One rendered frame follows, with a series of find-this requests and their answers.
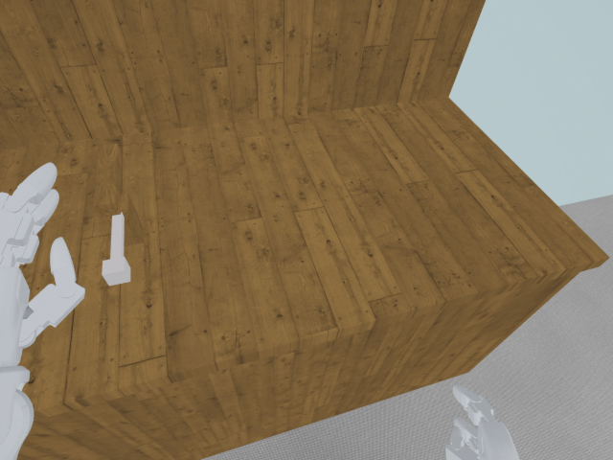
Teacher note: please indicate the tap lever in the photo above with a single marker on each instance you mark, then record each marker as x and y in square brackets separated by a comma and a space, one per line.
[116, 270]

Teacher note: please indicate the left robot hand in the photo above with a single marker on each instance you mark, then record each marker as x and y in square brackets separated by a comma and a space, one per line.
[22, 216]

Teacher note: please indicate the left robot forearm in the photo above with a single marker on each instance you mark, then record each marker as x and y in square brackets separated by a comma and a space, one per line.
[16, 411]

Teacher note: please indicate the counter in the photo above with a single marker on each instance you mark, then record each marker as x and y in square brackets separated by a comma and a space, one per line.
[311, 224]

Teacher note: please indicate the right robot hand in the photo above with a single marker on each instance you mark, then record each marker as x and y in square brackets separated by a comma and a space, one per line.
[492, 440]

